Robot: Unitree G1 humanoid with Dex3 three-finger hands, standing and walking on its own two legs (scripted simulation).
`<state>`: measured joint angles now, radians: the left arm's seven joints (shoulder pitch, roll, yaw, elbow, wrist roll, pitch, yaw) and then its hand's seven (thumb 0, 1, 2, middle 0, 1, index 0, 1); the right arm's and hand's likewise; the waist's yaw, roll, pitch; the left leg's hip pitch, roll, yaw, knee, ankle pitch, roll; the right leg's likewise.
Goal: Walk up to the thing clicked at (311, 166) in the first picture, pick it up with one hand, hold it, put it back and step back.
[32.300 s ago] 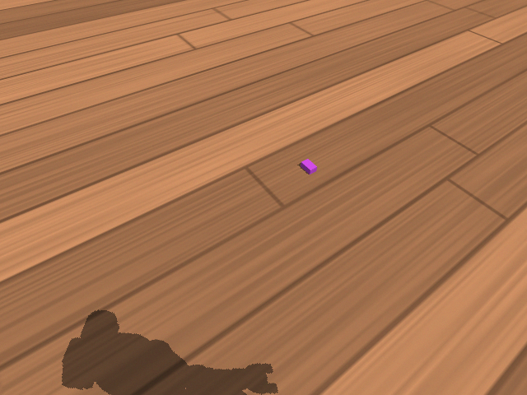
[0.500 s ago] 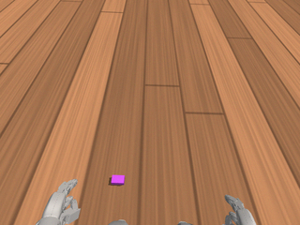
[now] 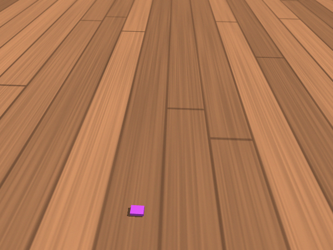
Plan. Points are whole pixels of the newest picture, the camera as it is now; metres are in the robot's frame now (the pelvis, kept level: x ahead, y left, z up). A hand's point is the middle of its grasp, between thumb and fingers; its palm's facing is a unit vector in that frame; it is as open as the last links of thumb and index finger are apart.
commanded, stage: stand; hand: left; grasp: from above
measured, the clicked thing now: (137, 210) +0.47 +0.18 -0.76
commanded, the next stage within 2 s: step back in 1.92 s
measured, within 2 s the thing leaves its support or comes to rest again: neither
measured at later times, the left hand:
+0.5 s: hand out of the picture +0.04 +0.23 -0.15, palm faces +0.02 -0.94 -0.34, open 7.4 cm
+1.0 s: hand out of the picture +0.08 +0.22 -0.15, palm faces +0.01 -0.94 -0.34, open 7.4 cm
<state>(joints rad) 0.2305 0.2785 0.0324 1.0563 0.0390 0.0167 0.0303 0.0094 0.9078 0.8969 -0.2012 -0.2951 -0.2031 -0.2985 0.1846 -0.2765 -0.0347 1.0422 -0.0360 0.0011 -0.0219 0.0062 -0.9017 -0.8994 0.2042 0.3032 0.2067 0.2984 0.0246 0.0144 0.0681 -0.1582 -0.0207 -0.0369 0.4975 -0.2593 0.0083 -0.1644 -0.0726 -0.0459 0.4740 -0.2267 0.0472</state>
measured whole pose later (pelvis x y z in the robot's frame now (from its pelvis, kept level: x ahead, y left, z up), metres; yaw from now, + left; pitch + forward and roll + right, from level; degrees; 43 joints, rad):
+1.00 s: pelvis +0.01 -0.03 +0.01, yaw +0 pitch -4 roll +0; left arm 0.10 0.30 0.03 1.15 0.02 0.00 0.01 0.01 0.91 0.90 -0.20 -0.30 -0.20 -0.30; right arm 0.13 -0.32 -0.01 1.13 -0.03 0.00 -0.02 0.00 -0.90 -0.90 0.20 0.30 0.21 0.30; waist 0.01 0.02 0.07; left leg -0.08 0.02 -0.05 0.34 -0.19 -0.03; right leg -0.10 -0.03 -0.06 0.35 -0.17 0.01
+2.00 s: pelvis +0.01 -0.03 +0.01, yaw +0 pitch -2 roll +0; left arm 0.10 0.33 0.05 1.10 0.00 0.00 0.00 0.01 0.91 0.90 -0.20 -0.30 -0.21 -0.30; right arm 0.10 -0.36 -0.01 1.09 0.00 0.01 0.00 0.00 -0.90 -0.90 0.20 0.30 0.21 0.30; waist 0.00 0.03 0.10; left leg -0.17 0.03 -0.05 0.45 -0.22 -0.02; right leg -0.16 -0.02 -0.07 0.40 -0.19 0.00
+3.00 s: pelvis -0.21 +0.05 -0.02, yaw -1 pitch -2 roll +0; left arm 0.13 0.37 0.06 0.76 0.03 0.05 0.01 0.01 0.90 0.90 -0.20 -0.30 -0.21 -0.30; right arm 0.18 -0.41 -0.05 0.88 -0.01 0.03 -0.02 0.00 -0.90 -0.90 0.20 0.30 0.21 0.30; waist 0.00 -0.01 0.17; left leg -0.25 -0.05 -0.04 0.67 -0.39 0.00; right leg -0.37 -0.04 -0.02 0.66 -0.26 0.01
